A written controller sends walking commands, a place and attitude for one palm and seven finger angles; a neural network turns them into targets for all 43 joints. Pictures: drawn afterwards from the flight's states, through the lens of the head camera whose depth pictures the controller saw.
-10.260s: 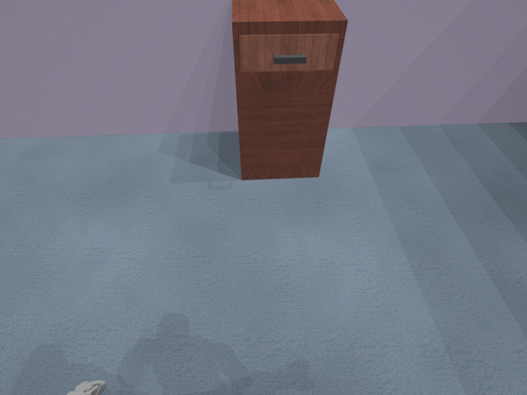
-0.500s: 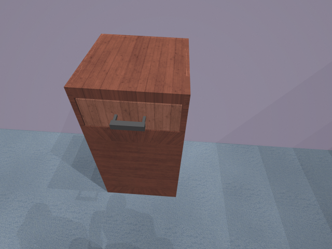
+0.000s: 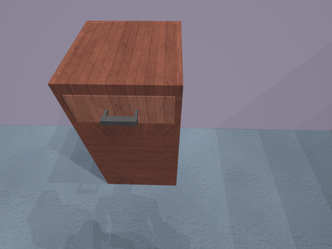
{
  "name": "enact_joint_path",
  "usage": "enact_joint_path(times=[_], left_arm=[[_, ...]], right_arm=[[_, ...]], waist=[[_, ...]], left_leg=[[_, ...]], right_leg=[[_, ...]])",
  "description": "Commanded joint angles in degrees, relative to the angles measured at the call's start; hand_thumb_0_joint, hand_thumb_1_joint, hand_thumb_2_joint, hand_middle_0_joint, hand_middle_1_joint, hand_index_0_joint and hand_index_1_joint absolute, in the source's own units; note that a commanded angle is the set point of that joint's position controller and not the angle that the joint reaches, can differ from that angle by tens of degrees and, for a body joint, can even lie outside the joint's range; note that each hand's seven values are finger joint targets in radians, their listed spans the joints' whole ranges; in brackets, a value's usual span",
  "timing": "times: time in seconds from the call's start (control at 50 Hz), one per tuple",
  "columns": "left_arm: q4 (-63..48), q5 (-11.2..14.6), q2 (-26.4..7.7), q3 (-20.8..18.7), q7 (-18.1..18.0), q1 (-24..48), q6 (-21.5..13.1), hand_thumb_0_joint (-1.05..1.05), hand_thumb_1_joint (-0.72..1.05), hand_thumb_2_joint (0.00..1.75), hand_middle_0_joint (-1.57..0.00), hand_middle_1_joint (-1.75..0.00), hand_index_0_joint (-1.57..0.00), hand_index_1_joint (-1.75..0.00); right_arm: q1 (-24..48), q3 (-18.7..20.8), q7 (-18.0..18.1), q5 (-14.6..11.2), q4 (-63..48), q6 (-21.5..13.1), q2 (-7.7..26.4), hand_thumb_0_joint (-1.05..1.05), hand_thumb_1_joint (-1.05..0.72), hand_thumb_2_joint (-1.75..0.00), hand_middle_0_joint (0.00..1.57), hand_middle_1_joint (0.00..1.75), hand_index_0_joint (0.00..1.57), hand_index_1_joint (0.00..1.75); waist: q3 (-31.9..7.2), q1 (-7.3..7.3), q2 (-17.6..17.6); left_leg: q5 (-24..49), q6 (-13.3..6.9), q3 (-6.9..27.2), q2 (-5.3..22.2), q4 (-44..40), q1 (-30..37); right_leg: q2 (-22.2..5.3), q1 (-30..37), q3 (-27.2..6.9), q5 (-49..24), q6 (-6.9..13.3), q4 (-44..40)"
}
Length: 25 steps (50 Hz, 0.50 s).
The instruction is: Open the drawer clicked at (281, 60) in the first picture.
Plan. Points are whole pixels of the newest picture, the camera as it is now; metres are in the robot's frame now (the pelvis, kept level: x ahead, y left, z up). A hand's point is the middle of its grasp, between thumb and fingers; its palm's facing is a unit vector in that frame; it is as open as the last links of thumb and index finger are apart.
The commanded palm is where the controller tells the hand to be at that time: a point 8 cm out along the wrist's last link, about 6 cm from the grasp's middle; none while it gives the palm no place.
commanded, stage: come to a stop and stand still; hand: left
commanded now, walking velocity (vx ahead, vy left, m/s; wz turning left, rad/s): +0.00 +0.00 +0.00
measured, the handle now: (120, 116) +0.54 +0.20 -0.07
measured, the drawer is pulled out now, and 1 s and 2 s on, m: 0.00 0.00 0.00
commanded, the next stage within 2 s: look again from close up in 0.52 s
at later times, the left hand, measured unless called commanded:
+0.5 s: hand out of the picture -0.05 +0.21 -0.16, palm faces +0.01 -0.98 -0.22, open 7.3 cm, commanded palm none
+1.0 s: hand out of the picture -0.03 +0.17 -0.17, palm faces +0.02 -0.99 -0.16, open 7.3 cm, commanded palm none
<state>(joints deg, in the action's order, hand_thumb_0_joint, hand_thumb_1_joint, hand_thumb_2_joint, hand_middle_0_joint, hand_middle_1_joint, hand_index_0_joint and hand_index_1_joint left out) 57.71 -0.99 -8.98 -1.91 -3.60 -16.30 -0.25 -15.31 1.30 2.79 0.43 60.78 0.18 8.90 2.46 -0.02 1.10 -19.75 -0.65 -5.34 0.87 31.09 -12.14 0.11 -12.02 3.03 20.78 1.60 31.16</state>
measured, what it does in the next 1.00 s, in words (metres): stands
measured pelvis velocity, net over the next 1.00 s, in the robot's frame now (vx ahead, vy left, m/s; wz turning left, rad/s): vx -0.02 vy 0.01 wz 0.00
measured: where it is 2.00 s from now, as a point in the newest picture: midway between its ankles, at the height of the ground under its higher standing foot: outside the picture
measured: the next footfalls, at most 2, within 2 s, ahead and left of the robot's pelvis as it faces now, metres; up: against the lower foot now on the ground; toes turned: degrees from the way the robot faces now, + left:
none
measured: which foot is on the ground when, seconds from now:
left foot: down 0.00-1.00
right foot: down 0.00-1.00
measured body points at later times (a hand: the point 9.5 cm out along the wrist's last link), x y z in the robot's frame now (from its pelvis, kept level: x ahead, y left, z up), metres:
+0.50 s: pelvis -0.05 +0.02 +0.00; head -0.05 +0.02 +0.45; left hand -0.05 +0.26 -0.15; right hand -0.03 -0.21 -0.15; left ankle -0.02 +0.11 -0.73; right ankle -0.04 -0.10 -0.73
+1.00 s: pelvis -0.02 +0.01 +0.01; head -0.01 +0.02 +0.46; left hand -0.03 +0.22 -0.16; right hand -0.03 -0.20 -0.16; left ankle -0.02 +0.11 -0.73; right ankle -0.04 -0.10 -0.73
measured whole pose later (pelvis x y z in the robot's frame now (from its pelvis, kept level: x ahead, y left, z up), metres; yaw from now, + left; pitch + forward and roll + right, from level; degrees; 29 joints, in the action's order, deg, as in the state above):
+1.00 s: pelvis -0.02 +0.01 +0.01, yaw +0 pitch -1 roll +0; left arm 63.7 -0.8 -6.9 1.3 -2.3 -18.0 -0.8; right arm -17.0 -1.4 1.5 0.6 65.1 -1.2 7.6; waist 1.1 -0.1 -0.4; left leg -15.0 -2.2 -2.9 -1.2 27.4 -11.7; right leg -0.4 -9.9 2.0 16.9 0.5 27.6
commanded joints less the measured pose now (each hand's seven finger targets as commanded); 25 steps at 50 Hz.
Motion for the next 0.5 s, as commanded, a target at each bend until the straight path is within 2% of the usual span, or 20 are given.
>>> enact_joint_path(times=[0.0, 0.02, 0.04, 0.06, 0.08, 0.1, 0.12, 0.14, 0.16, 0.2, 0.22, 0.24, 0.3, 0.34, 0.4, 0.42, 0.48], left_arm=[[-3.10, -0.52, -8.01, -0.36, -0.80, -8.15, -2.60, 0.00, 0.90, 0.90, -0.20, -0.30, -0.20, -0.30], [-4.56, -0.26, -8.17, -0.21, -0.45, -5.66, -2.65, 0.00, 0.90, 0.90, -0.20, -0.30, -0.20, -0.30], [-5.73, -0.42, -9.01, -0.37, -0.31, -3.49, -2.47, 0.00, 0.90, 0.90, -0.20, -0.30, -0.20, -0.30], [-6.26, -0.27, -9.38, -0.19, -0.19, -1.84, -2.12, 0.00, 0.90, 0.90, -0.20, -0.30, -0.20, -0.30], [-6.38, 0.06, -9.42, 0.03, -0.08, -0.40, -1.73, 0.00, 0.90, 0.90, -0.20, -0.30, -0.20, -0.30], [-6.38, 0.42, -8.76, 0.39, 0.22, 0.23, -1.20, 0.00, 0.90, 0.90, -0.20, -0.30, -0.20, -0.30], [-6.42, 0.28, -7.41, 0.50, 0.37, -0.24, -0.60, 0.00, 0.90, 0.90, -0.20, -0.30, -0.20, -0.30], [-6.52, 0.21, -6.80, 0.59, 0.41, -0.59, -0.11, 0.00, 0.90, 0.90, -0.20, -0.30, -0.20, -0.30], [-6.12, 0.04, -6.71, 0.71, 0.66, -0.04, 0.33, 0.00, 0.90, 0.90, -0.20, -0.30, -0.20, -0.30], [-5.34, -0.08, -6.52, 1.05, 1.23, -1.20, 0.47, 0.00, 0.90, 0.90, -0.20, -0.30, -0.20, -0.30], [-5.10, -0.24, -6.55, 1.10, 1.45, -1.84, 0.33, 0.00, 0.90, 0.90, -0.20, -0.30, -0.20, -0.30], [-4.81, -0.18, -6.79, 1.14, 1.60, -2.46, 0.25, 0.00, 0.90, 0.90, -0.20, -0.30, -0.20, -0.30], [-4.16, -0.21, -6.61, 1.23, 1.93, -3.37, 0.00, 0.00, 0.90, 0.90, -0.20, -0.30, -0.20, -0.30], [-3.95, -0.21, -6.74, 1.28, 2.03, -3.54, -0.18, 0.00, 0.90, 0.90, -0.20, -0.30, -0.20, -0.30], [-3.11, -0.13, -6.62, 1.43, 2.11, -4.13, -0.45, 0.00, 0.90, 0.90, -0.20, -0.30, -0.20, -0.30], [-2.80, -0.10, -6.77, 1.51, 2.12, -3.85, -0.46, 0.00, 0.90, 0.90, -0.20, -0.30, -0.20, -0.30], [-1.43, 0.06, -6.23, 1.71, 2.15, -4.81, -0.82, 0.00, 0.90, 0.90, -0.20, -0.30, -0.20, -0.30]], right_arm=[[1.53, 1.20, -1.62, -0.27, -8.76, -0.42, 3.97, 0.00, -0.90, -0.90, 0.20, 0.30, 0.20, 0.30], [0.72, 0.82, -1.98, -0.41, -9.02, -0.26, 3.14, 0.00, -0.90, -0.90, 0.20, 0.30, 0.20, 0.30], [0.57, 0.78, -2.10, -0.39, -9.18, -0.22, 2.66, 0.00, -0.90, -0.90, 0.20, 0.30, 0.20, 0.30], [-0.93, 0.58, -2.04, -0.23, -8.62, -0.09, 2.60, 0.00, -0.90, -0.90, 0.20, 0.30, 0.20, 0.30], [-3.09, 0.53, -2.00, -0.08, -7.57, -0.10, 2.88, 0.00, -0.90, -0.90, 0.20, 0.30, 0.20, 0.30], [-3.81, 0.51, -2.05, 0.08, -7.07, -0.29, 4.33, 0.00, -0.90, -0.90, 0.20, 0.30, 0.20, 0.30], [-3.61, 0.56, -2.06, 0.47, -7.51, -0.67, 6.05, 0.00, -0.90, -0.90, 0.20, 0.30, 0.20, 0.30], [-2.46, 0.35, -1.99, 0.80, -8.06, -0.52, 7.51, 0.00, -0.90, -0.90, 0.20, 0.30, 0.20, 0.30], [-1.15, 0.26, -2.02, 0.81, -8.31, -0.45, 7.80, 0.00, -0.90, -0.90, 0.20, 0.30, 0.20, 0.30], [0.31, 0.15, -2.04, 0.89, -9.00, -0.39, 8.70, 0.00, -0.90, -0.90, 0.20, 0.30, 0.20, 0.30], [0.02, 0.13, -2.05, 0.97, -8.90, -0.60, 8.71, 0.00, -0.90, -0.90, 0.20, 0.30, 0.20, 0.30], [-0.15, -0.02, -2.03, 0.96, -8.81, -0.67, 8.70, 0.00, -0.90, -0.90, 0.20, 0.30, 0.20, 0.30], [-0.40, -0.09, -2.02, 0.95, -8.37, -0.69, 9.06, 0.00, -0.90, -0.90, 0.20, 0.30, 0.20, 0.30], [-1.31, -0.29, -2.04, 0.95, -7.76, -0.80, 9.05, 0.00, -0.90, -0.90, 0.20, 0.30, 0.20, 0.30], [-2.09, -0.55, -2.05, 0.87, -6.74, -0.77, 8.65, 0.00, -0.90, -0.90, 0.20, 0.30, 0.20, 0.30], [-2.82, -0.69, -2.04, 0.88, -6.16, -0.82, 8.64, 0.00, -0.90, -0.90, 0.20, 0.30, 0.20, 0.30], [-3.54, -0.96, -1.93, 0.66, -4.74, -1.11, 7.90, 0.00, -0.90, -0.90, 0.20, 0.30, 0.20, 0.30]], waist=[[-8.25, -0.92, -12.40], [-11.51, -0.22, -6.19], [-9.94, 0.71, -4.08], [-8.43, 1.76, -2.87], [-6.65, 2.84, -2.68], [-3.75, 2.67, -0.17], [-0.67, 1.66, 3.45], [2.68, 0.79, 3.96], [5.87, 0.52, 6.23], [7.84, -0.34, 4.08], [6.88, -0.53, 5.27], [4.99, -0.70, 4.05], [3.64, -0.64, 0.25], [2.48, -0.34, 0.02], [3.11, -0.12, -1.80], [2.70, 0.24, -0.72], [2.13, 0.16, -1.27]], left_leg=[[-5.52, -0.80, 5.61, 1.81, 17.87, -12.06], [-5.10, -0.89, 4.84, 1.60, 15.99, -9.48], [-4.84, -0.72, 3.78, 0.73, 12.15, -7.95], [-1.13, -0.43, 2.90, 0.11, 6.92, -4.13], [4.27, -0.31, 2.92, 0.28, 0.82, 0.63], [8.27, -0.80, 5.02, 2.07, -1.80, 2.36], [10.99, -2.81, 9.66, 6.22, -4.41, -0.62], [5.83, -4.14, 12.07, 7.67, -6.81, -5.96], [-1.61, -4.44, 14.31, 7.45, -10.76, -10.15], [-12.55, -4.31, 15.69, 7.03, -15.39, -14.20], [-12.78, -4.18, 15.41, 6.70, -16.30, -13.79], [-13.28, -4.17, 15.39, 6.61, -16.55, -12.91], [-12.93, -3.78, 13.89, 5.58, -15.85, -11.23], [-12.08, -3.73, 13.65, 5.44, -15.71, -9.75], [-10.05, -3.41, 12.61, 4.60, -14.43, -8.87], [-9.60, -3.36, 12.83, 4.55, -14.56, -8.20], [-6.95, -3.27, 12.25, 4.47, -13.73, -7.14]], right_leg=[[-15.37, 12.07, -12.60, -69.80, 4.13, -3.30], [-15.02, 12.33, -11.37, -59.84, 6.44, -3.23], [-14.27, 9.51, -10.65, -52.99, 7.97, -3.14], [-12.79, 5.42, -9.17, -43.52, 7.72, -3.37], [-11.25, 0.57, -8.58, -32.31, 6.17, -3.14], [-8.57, -3.96, -7.37, -19.92, 3.85, -3.45], [-5.42, -5.75, -5.53, -9.44, 1.94, -3.79], [-2.96, -5.15, -4.23, -1.50, 1.16, -4.89], [-1.97, -4.57, -3.33, 1.88, 0.84, -4.40], [-1.50, -2.63, -3.32, 2.09, 0.78, -4.42], [-1.83, -1.82, -3.12, 0.71, 0.83, -4.34], [-1.88, -0.82, -3.34, 0.48, 0.79, -4.56], [-2.96, -1.39, -4.63, 3.01, 0.63, -7.00], [-3.26, -1.89, -4.93, 3.67, 0.64, -7.65], [-4.19, -3.50, -6.52, 5.73, 0.82, -9.68], [-4.09, -3.69, -6.47, 5.56, 0.87, -9.52], [-4.78, -3.43, -7.01, 3.81, 0.99, -10.09]])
